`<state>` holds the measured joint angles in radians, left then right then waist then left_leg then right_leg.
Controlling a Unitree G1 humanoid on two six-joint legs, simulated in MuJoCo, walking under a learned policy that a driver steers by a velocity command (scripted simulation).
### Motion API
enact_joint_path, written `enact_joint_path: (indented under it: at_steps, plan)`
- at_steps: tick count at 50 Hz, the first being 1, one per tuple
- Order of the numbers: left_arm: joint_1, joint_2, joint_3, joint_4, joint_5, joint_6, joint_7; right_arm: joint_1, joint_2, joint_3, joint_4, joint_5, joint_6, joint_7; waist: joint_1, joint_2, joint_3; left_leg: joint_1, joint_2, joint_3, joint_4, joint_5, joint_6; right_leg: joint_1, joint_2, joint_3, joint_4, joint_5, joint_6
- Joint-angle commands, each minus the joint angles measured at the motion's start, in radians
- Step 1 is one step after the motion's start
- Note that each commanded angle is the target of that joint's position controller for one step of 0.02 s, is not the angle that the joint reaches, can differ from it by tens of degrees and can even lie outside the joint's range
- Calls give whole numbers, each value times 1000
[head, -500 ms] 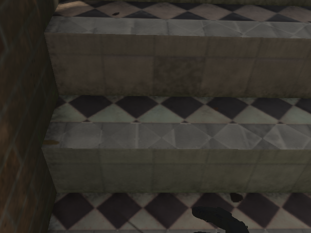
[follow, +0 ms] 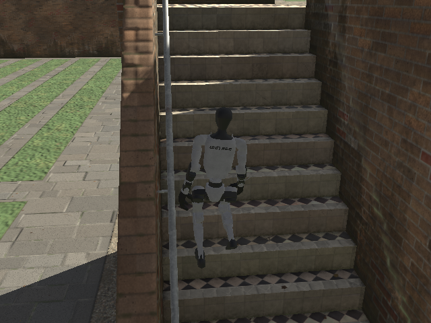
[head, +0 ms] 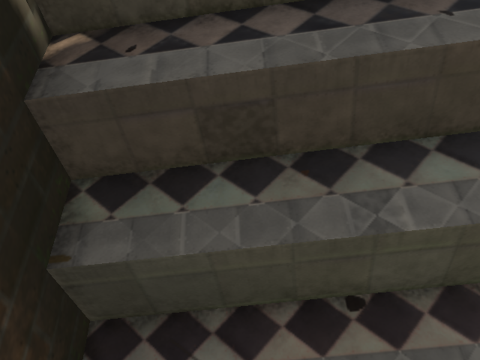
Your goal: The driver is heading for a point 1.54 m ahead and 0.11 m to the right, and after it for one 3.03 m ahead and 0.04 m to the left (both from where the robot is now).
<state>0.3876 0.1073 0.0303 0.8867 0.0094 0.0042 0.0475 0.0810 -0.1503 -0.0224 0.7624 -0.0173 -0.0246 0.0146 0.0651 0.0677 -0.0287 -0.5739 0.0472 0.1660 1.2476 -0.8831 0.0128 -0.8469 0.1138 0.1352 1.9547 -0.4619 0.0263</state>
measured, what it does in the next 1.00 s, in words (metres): goes down: right foot, then left foot 0.20 m lower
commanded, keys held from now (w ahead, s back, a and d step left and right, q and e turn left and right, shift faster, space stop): w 1.00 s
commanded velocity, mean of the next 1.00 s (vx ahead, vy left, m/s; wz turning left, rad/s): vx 0.50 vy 0.00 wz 0.00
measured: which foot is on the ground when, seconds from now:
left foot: down 0.00-0.18, up 0.20-0.48, down 0.50-0.84, up 0.86-1.00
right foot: up 0.00-0.14, down 0.16-0.42, up 0.44-0.84, down 0.86-1.00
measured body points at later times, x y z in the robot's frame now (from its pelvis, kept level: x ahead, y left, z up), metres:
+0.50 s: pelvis -0.04 -0.15 -0.06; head -0.04 -0.15 +0.39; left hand +0.08 +0.08 -0.17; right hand +0.12 -0.36 -0.16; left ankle -0.12 -0.07 -0.79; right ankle -0.02 -0.24 -0.59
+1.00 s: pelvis +0.01 -0.35 -0.10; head +0.05 -0.38 +0.34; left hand +0.15 -0.13 -0.22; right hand +0.19 -0.60 -0.19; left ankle +0.04 -0.21 -0.49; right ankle -0.06 -0.48 -0.84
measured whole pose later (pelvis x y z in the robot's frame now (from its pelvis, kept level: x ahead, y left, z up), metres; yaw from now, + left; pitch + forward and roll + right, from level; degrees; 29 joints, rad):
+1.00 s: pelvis +0.01 -0.35 -0.10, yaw -5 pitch +3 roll +1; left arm 0.19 0.19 0.00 0.79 0.06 0.00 0.01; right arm 0.07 -0.24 0.00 0.62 0.03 -0.10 0.04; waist -0.04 0.04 0.03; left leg -1.19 -0.06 -0.08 2.26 -0.57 0.05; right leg -0.22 -0.08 -0.09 0.52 -0.37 0.05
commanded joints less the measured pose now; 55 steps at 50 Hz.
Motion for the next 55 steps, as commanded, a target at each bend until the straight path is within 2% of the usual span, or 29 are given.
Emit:
enact_joint_path:
  at_steps: [1,4,6,8,9,10,11,14,15,16,17,22,24,26,27,28,29,32,35,38,40,41,42,43,45,49,51,54,55]
  plan:
    - [283,-26,-32,-66,0,26,4,-426,-60,10,-111,-40,-48,-3,324,-208,48,-412,278,-322,-491,205,89,193,-89,-97,168,213,-33]
    - [230,86,-4,-101,-51,12,31,-324,-45,14,-82,-22,-47,11,299,-59,29,-248,144,-111,-439,264,52,177,-103,-134,-248,339,-49]
    - [113,132,-3,-179,-12,12,7,-242,-81,3,-70,-19,-40,8,238,102,-36,-87,152,-133,-406,371,47,179,-144,-102,-556,140,-48]
    - [172,94,-16,-190,0,28,-5,-373,-84,15,-170,15,-48,2,264,76,-51,-49,197,-136,-214,575,11,277,-226,-93,-988,257,-98]
    - [309,85,-23,-112,11,10,-16,-422,-37,25,-232,28,-41,10,282,-107,-53,-80,122,-56,68,520,-36,376,-205,-106,-1206,432,-135]
    - [365,137,-14,-57,46,-5,-11,-334,1,31,-263,7,-28,17,205,-388,-53,-311,-9,-7,396,272,-76,558,-150,-26,-1132,542,-179]
    - [304,92,-32,-67,64,-21,-10,-282,23,36,-285,11,-24,46,94,-427,-55,-466,-52,-39,660,266,-80,637,-129,-5,-1089,670,-183]
    - [257,143,-36,-113,38,-75,-31,-309,78,78,-401,-24,-20,74,-8,-193,-124,-427,-48,-111,716,357,-62,585,-151,125,-1182,552,-148]
    - [7,224,-30,-183,26,-102,-25,-153,61,72,-443,9,-10,73,-197,-273,-170,-378,-19,-217,670,418,-46,489,-304,431,-1264,507,-207]
    - [-157,255,-10,-260,12,-134,-8,-55,-78,34,-402,21,-3,45,-234,-211,-149,-237,64,-381,587,464,-8,252,-398,567,-1154,329,-208]
    - [-185,167,-31,-265,33,-129,9,-122,-113,15,-360,3,5,19,-208,-2,-138,-28,30,-296,512,634,6,30,-311,361,-1112,159,-158]
    - [-392,12,-97,-410,40,-97,7,432,14,12,2,-47,8,-1,-336,106,-71,595,6,-100,-564,930,122,-449,-35,-110,-333,-213,-47]
    - [-282,-110,-131,-432,-34,-78,-7,180,104,43,71,-25,-16,47,-79,143,156,324,65,-98,-1090,1005,122,-422,24,-80,37,-226,-104]
    - [-131,-161,-128,-384,-48,-83,-61,138,122,69,122,-45,-17,63,52,-86,27,416,80,-103,-886,1077,98,-460,64,-23,373,-74,-144]
    - [-75,-113,-127,-443,-46,-85,-95,54,15,39,26,-105,-28,43,131,24,-26,517,185,-153,-664,1632,114,-515,60,-13,506,-186,-55]
    - [22,5,-109,-405,-13,-84,-108,70,-115,-4,33,-39,-40,-11,140,10,-159,701,268,-300,-747,1605,170,-598,-3,4,567,-138,4]
    - [80,102,-94,-439,-46,-57,-73,29,-332,-61,-23,10,-82,-47,170,130,-224,638,525,-665,-906,1276,305,-534,-164,126,493,-4,71]
    - [-348,172,-70,-470,-30,14,-15,143,-252,-39,3,-14,-111,-98,-28,-261,-41,649,512,-801,-938,729,340,-675,-220,200,308,57,147]
    - [-584,57,-129,-544,-15,-10,-34,330,-191,-32,21,-10,-84,-119,-144,-196,233,600,357,-575,-967,595,229,-810,-252,80,55,-42,118]
    - [-547,-9,-172,-622,-10,-32,-73,284,-190,-17,17,0,-45,-115,-62,-44,100,316,314,-346,-1113,939,156,-184,-324,-74,-393,118,40]
    - [-419,167,-99,-548,27,-99,-103,387,-223,-16,52,4,-24,-59,-40,-85,-118,345,110,-174,-629,2004,134,491,-127,-299,-1001,198,-52]
    - [-103,212,-57,-445,9,-96,-96,259,-322,-35,-15,10,-29,-36,98,-3,-257,429,115,-222,-452,1996,119,725,-161,-201,-1427,461,-83]
    - [96,243,-11,-293,8,-73,-92,72,-322,-41,-104,20,-32,-28,183,-4,-229,347,50,-216,-121,1518,74,898,-231,-110,-1756,697,-143]
    - [49,309,-2,-207,38,-45,-80,138,-178,-17,-123,17,-76,8,21,-255,-74,-257,-110,-182,300,605,19,1193,-308,-11,-1691,838,-208]
    - [89,254,-6,-145,99,-23,-51,35,-11,31,-167,52,-145,21,16,-307,-27,-751,-198,-314,954,233,39,1289,-426,-58,-1311,1723,-212]
    - [-86,113,-24,-74,40,1,-31,-55,167,133,-278,42,-88,56,-109,-182,-88,-1027,-93,-280,1249,217,49,1009,-482,-121,-1512,838,-129]
    - [-434,246,-18,-166,13,-1,-26,-103,23,138,-385,33,-48,44,-259,-234,4,-578,5,-221,780,488,-26,324,-452,-226,-1899,314,-154]
    - [-388,313,-27,-58,-38,-78,-10,141,-174,67,-268,7,1,10,-366,-163,-250,249,-177,68,606,592,63,263,-296,-425,-1889,1855,-218]
    - [-359,452,8,-84,-39,-84,-12,269,-190,57,-203,-25,-8,-9,-392,-199,-291,265,-163,74,493,376,71,480,-376,-384,-1745,2382,-255]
